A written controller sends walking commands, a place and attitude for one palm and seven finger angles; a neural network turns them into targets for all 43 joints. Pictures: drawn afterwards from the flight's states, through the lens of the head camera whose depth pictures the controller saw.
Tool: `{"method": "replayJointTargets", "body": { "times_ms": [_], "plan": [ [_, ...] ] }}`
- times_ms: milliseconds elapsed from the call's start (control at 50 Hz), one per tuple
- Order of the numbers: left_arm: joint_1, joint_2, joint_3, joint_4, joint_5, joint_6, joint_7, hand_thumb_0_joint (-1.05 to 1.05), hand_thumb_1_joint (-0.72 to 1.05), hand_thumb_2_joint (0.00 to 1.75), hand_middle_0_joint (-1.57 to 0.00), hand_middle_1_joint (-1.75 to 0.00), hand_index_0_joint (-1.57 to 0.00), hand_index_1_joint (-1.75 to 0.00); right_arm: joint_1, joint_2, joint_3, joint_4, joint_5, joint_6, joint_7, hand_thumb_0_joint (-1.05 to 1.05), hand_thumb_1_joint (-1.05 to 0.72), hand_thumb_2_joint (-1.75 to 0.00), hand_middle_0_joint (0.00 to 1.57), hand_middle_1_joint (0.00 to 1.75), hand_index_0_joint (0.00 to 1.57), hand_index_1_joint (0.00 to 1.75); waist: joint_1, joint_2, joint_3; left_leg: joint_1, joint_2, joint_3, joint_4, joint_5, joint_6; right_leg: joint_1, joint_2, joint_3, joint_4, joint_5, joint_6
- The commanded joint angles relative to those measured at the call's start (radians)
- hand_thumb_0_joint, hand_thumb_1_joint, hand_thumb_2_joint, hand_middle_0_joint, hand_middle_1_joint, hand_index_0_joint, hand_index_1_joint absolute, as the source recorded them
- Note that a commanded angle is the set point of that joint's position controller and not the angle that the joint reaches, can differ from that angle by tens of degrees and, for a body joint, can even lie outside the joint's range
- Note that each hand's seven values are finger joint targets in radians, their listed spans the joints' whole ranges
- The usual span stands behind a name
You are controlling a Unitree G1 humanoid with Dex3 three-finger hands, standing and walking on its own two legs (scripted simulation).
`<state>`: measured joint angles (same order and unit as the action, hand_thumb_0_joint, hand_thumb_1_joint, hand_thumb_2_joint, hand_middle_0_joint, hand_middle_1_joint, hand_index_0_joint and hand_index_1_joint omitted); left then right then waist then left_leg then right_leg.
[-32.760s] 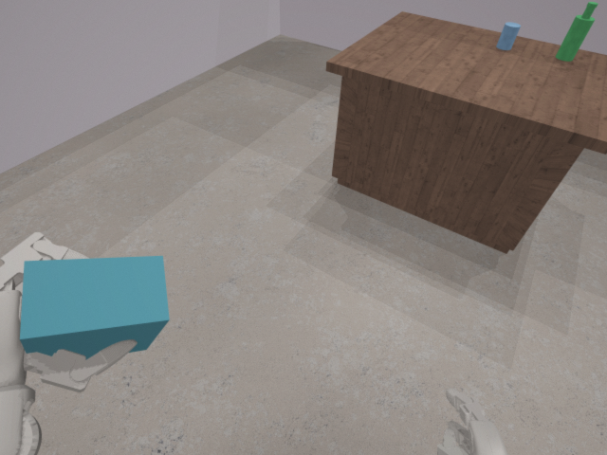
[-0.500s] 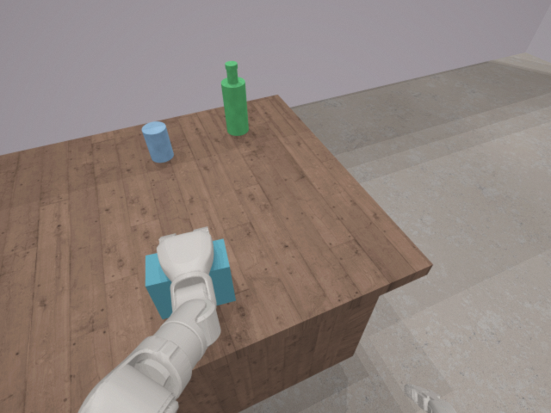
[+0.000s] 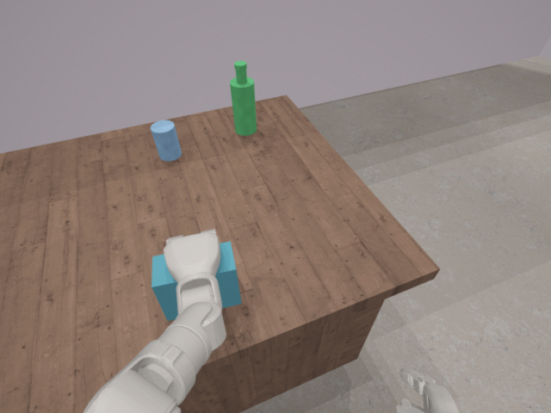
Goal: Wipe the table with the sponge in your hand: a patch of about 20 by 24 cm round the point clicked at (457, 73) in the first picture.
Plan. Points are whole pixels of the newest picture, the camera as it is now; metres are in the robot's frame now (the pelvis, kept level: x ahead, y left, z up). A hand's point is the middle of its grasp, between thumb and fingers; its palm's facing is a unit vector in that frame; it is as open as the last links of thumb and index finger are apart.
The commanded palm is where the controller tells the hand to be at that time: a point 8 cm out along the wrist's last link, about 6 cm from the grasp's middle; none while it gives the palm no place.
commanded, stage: wipe back along the third lane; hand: left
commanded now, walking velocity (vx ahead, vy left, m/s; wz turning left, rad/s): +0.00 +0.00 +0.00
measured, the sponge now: (200, 286) +0.34 +0.18 -0.05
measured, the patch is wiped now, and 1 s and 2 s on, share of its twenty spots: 1.00 1.00 1.00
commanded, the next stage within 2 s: slide back across to the middle lane in 0.44 s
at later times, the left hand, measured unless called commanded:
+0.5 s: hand (199, 274) +0.34 +0.17 -0.01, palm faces -0.06 -0.03 -1.00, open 10.1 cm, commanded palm +0.30 +0.15 +0.02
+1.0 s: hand (178, 282) +0.32 +0.20 -0.01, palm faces -0.06 -0.08 -1.00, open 10.1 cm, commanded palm +0.28 +0.20 +0.04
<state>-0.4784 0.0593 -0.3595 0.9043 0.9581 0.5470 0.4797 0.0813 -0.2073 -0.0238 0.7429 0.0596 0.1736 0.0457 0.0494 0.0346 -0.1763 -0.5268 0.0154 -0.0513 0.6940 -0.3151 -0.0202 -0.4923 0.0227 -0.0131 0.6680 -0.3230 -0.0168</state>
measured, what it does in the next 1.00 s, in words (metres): stands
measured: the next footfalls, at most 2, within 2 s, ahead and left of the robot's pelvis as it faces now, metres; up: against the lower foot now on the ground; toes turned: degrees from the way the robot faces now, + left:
none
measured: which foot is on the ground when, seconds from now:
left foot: down 0.00-1.00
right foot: down 0.00-1.00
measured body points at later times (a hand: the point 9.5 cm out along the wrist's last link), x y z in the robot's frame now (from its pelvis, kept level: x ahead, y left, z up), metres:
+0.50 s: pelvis -0.01 +0.00 +0.00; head -0.01 -0.01 +0.45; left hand +0.34 +0.17 +0.04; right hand +0.16 -0.23 -0.12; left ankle +0.02 +0.13 -0.72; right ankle +0.00 -0.11 -0.72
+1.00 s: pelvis +0.00 +0.00 +0.01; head -0.01 -0.01 +0.46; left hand +0.32 +0.20 +0.05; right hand +0.19 -0.23 -0.09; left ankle +0.02 +0.13 -0.72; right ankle +0.00 -0.11 -0.72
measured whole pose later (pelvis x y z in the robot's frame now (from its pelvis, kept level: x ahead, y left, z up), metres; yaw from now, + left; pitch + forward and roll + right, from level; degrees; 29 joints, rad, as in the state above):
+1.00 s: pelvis +0.00 +0.00 +0.01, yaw -1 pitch +6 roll -1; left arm -0.28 0.15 -0.28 0.66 0.97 0.53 0.40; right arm 0.08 -0.23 -0.01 0.71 0.07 0.14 0.01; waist 0.04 0.04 -0.15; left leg -0.43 0.02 -0.03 0.63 -0.30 -0.02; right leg -0.41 0.03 0.01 0.61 -0.31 -0.02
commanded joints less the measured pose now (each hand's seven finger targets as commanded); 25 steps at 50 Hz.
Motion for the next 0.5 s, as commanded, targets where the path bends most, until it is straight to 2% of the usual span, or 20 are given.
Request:
{"method": "replayJointTargets", "body": {
  "times_ms": [0, 20, 40, 100, 180, 220, 260, 280, 320, 360, 380, 420, 460, 480],
  "plan": [
    [-0.180, -0.007, 0.006, -0.021, -0.006, -0.005, -0.026, 0.00, 0.10, 1.30, -1.20, -1.60, -1.20, -1.60, -0.123, -0.117, -0.036, -0.132, 0.000, -0.037, -0.010, 0.00, -0.90, -0.90, 0.20, 0.30, 0.20, 0.30, -0.033, -0.137, -0.137, 0.107, -0.036, 0.061, -0.069, 0.137, 0.034, 0.054, 0.021, -0.024, -0.109, 0.228, -0.046],
    [-0.171, -0.006, 0.019, -0.025, -0.011, -0.007, -0.028, 0.00, 0.10, 1.30, -1.20, -1.60, -1.20, -1.60, -0.126, -0.118, -0.036, -0.136, 0.000, -0.039, -0.010, 0.00, -0.90, -0.90, 0.20, 0.30, 0.20, 0.30, -0.023, -0.143, -0.147, 0.102, -0.036, 0.057, -0.073, 0.141, 0.033, 0.060, 0.025, -0.025, -0.109, 0.229, -0.049],
    [-0.173, -0.021, -0.001, -0.029, -0.011, -0.011, -0.026, 0.00, 0.10, 1.30, -1.20, -1.60, -1.20, -1.60, -0.119, -0.117, -0.037, -0.138, 0.000, -0.040, -0.009, 0.00, -0.90, -0.90, 0.20, 0.30, 0.20, 0.30, -0.032, -0.132, -0.149, 0.111, -0.036, 0.062, -0.066, 0.146, 0.036, 0.061, 0.023, -0.026, -0.102, 0.242, -0.047],
    [-0.154, -0.006, 0.011, -0.024, -0.011, -0.010, -0.023, 0.00, 0.10, 1.30, -1.20, -1.60, -1.20, -1.60, -0.119, -0.118, -0.037, -0.138, 0.000, -0.038, -0.009, 0.00, -0.90, -0.90, 0.20, 0.30, 0.20, 0.30, -0.028, -0.151, -0.146, 0.097, -0.037, 0.062, -0.065, 0.134, 0.034, 0.062, 0.022, -0.023, -0.107, 0.227, -0.045],
    [-0.147, -0.023, 0.001, -0.028, -0.015, -0.006, -0.019, 0.00, 0.10, 1.30, -1.20, -1.60, -1.20, -1.60, -0.119, -0.116, -0.037, -0.143, 0.003, -0.041, -0.005, 0.00, -0.90, -0.90, 0.20, 0.30, 0.20, 0.30, -0.023, -0.129, -0.145, 0.100, -0.035, 0.062, -0.070, 0.129, 0.034, 0.057, 0.025, -0.029, -0.106, 0.208, -0.048],
    [-0.165, -0.004, 0.022, -0.035, -0.022, -0.003, -0.019, 0.00, 0.10, 1.30, -1.20, -1.60, -1.20, -1.60, -0.124, -0.117, -0.037, -0.145, 0.004, -0.041, -0.007, 0.00, -0.90, -0.90, 0.20, 0.30, 0.20, 0.30, -0.020, -0.132, -0.152, 0.094, -0.034, 0.058, -0.075, 0.125, 0.034, 0.059, 0.027, -0.026, -0.110, 0.199, -0.048],
    [-0.176, -0.018, 0.002, -0.011, -0.018, 0.002, -0.016, 0.00, 0.10, 1.30, -1.20, -1.60, -1.20, -1.60, -0.119, -0.116, -0.035, -0.138, 0.006, -0.041, -0.007, 0.00, -0.90, -0.90, 0.20, 0.30, 0.20, 0.30, -0.032, -0.127, -0.118, 0.091, -0.034, 0.061, -0.078, 0.097, 0.034, 0.032, 0.027, -0.031, -0.114, 0.156, -0.046],
    [-0.167, -0.028, -0.005, -0.016, -0.022, 0.000, -0.016, 0.00, 0.10, 1.30, -1.20, -1.60, -1.20, -1.60, -0.118, -0.115, -0.037, -0.141, 0.005, -0.044, -0.007, 0.00, -0.90, -0.90, 0.20, 0.30, 0.20, 0.30, -0.029, -0.127, -0.128, 0.093, -0.035, 0.062, -0.078, 0.093, 0.035, 0.037, 0.027, -0.029, -0.116, 0.151, -0.045],
    [-0.162, 0.020, 0.047, -0.027, -0.031, -0.001, -0.016, 0.00, 0.10, 1.30, -1.20, -1.60, -1.20, -1.60, -0.125, -0.118, -0.037, -0.143, 0.005, -0.046, -0.011, 0.00, -0.90, -0.90, 0.20, 0.30, 0.20, 0.30, -0.012, -0.126, -0.159, 0.092, -0.035, 0.061, -0.082, 0.100, 0.033, 0.055, 0.028, -0.025, -0.118, 0.155, -0.047],
    [-0.202, -0.016, 0.004, -0.017, -0.029, 0.001, -0.014, 0.00, 0.10, 1.30, -1.20, -1.60, -1.20, -1.60, -0.122, -0.113, -0.033, -0.141, 0.007, -0.047, -0.014, 0.00, -0.90, -0.90, 0.20, 0.30, 0.20, 0.30, -0.036, -0.114, -0.123, 0.091, -0.037, 0.066, -0.081, 0.076, 0.035, 0.030, 0.026, -0.025, -0.124, 0.129, -0.042],
    [-0.202, 0.004, 0.023, 0.004, -0.026, 0.003, -0.012, 0.00, 0.10, 1.30, -1.20, -1.60, -1.20, -1.60, -0.114, -0.117, -0.033, -0.134, 0.007, -0.048, -0.014, 0.00, -0.90, -0.90, 0.20, 0.30, 0.20, 0.30, -0.033, -0.130, -0.114, 0.082, -0.035, 0.062, -0.086, 0.067, 0.033, 0.025, 0.027, -0.028, -0.123, 0.116, -0.043],
    [-0.190, 0.023, 0.050, -0.006, -0.033, 0.000, -0.014, 0.00, 0.10, 1.30, -1.20, -1.60, -1.20, -1.60, -0.121, -0.117, -0.034, -0.140, 0.005, -0.051, -0.017, 0.00, -0.90, -0.90, 0.20, 0.30, 0.20, 0.30, -0.018, -0.130, -0.146, 0.084, -0.036, 0.061, -0.087, 0.084, 0.034, 0.047, 0.027, -0.023, -0.125, 0.136, -0.044],
    [-0.216, 0.001, 0.024, 0.006, -0.028, -0.003, -0.012, 0.00, 0.10, 1.30, -1.20, -1.60, -1.20, -1.60, -0.113, -0.115, -0.033, -0.133, 0.005, -0.053, -0.019, 0.00, -0.90, -0.90, 0.20, 0.30, 0.20, 0.30, -0.039, -0.132, -0.122, 0.086, -0.036, 0.068, -0.080, 0.076, 0.036, 0.031, 0.024, -0.021, -0.128, 0.134, -0.039],
    [-0.197, 0.018, 0.041, 0.009, -0.030, -0.003, -0.012, 0.00, 0.10, 1.30, -1.20, -1.60, -1.20, -1.60, -0.110, -0.117, -0.033, -0.135, 0.004, -0.054, -0.019, 0.00, -0.90, -0.90, 0.20, 0.30, 0.20, 0.30, -0.027, -0.144, -0.127, 0.078, -0.037, 0.065, -0.086, 0.066, 0.034, 0.037, 0.024, -0.023, -0.130, 0.117, -0.039]
  ]
}}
